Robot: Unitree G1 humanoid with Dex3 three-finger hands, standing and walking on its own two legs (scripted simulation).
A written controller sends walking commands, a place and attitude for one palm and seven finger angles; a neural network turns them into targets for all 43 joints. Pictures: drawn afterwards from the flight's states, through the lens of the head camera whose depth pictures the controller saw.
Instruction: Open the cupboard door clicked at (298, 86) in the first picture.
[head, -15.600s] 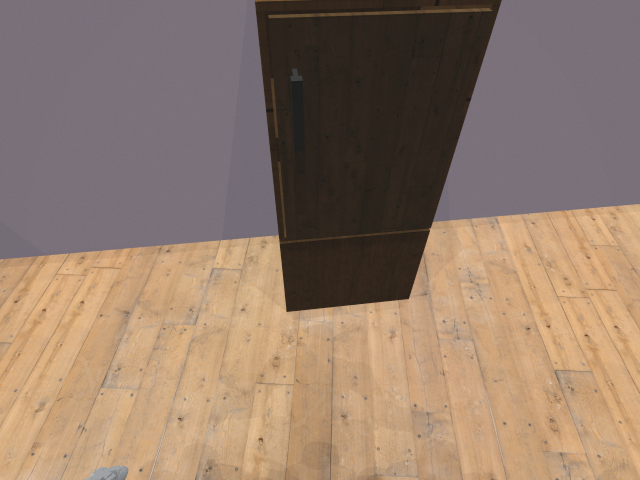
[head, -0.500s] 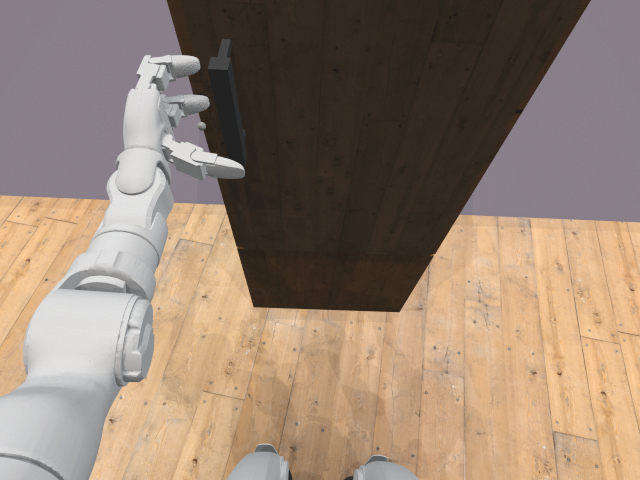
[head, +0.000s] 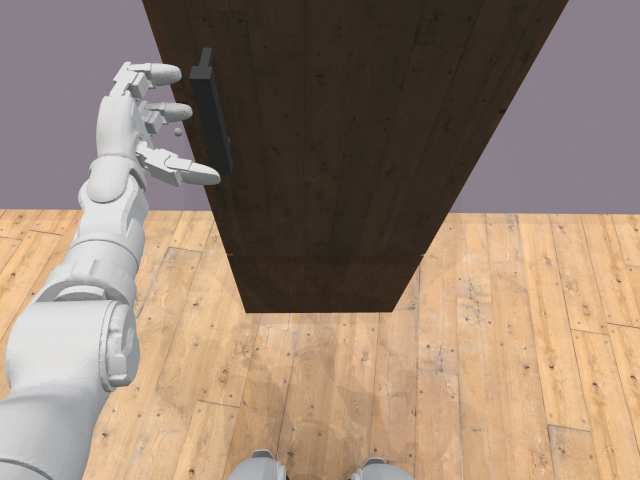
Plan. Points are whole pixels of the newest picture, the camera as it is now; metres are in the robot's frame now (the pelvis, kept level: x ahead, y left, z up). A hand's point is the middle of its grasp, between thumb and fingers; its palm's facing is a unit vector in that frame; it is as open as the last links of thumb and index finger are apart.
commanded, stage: move the hooked fingers beside the handle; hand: left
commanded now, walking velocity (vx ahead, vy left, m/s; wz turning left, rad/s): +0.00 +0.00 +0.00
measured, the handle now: (216, 116) +0.54 +0.13 +0.11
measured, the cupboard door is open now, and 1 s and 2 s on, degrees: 0 0 0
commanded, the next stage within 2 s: slide the fingers in behind the handle in 1.54 s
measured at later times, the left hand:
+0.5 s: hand (174, 133) +0.50 +0.17 +0.12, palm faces +0.01 -1.00 +0.00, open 14.1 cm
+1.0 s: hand (170, 132) +0.51 +0.18 +0.11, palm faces -0.01 -1.00 +0.00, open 14.0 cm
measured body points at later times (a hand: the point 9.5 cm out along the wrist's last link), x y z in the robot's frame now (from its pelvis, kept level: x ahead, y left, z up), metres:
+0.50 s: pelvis +0.01 +0.00 +0.00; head +0.09 +0.00 +0.45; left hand +0.50 +0.23 +0.12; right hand +0.02 -0.27 -0.11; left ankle +0.02 +0.08 -0.70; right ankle -0.01 -0.10 -0.70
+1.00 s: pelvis +0.01 +0.00 +0.01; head +0.10 +0.00 +0.45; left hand +0.50 +0.23 +0.12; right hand +0.01 -0.27 -0.11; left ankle +0.02 +0.08 -0.70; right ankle -0.01 -0.10 -0.70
